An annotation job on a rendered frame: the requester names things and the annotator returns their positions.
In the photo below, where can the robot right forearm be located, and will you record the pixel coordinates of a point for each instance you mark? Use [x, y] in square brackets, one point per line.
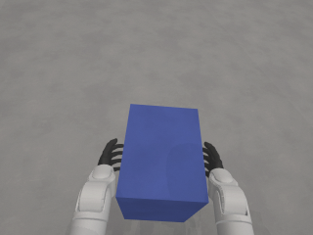
[231, 212]

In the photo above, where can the robot right hand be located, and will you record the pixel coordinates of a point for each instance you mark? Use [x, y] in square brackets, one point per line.
[213, 158]

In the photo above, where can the robot left hand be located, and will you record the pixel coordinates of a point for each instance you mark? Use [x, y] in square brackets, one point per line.
[108, 154]

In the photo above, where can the robot left forearm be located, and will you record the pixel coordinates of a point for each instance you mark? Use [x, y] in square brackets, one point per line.
[92, 209]

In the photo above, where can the carton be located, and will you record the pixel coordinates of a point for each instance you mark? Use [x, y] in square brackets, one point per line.
[162, 174]

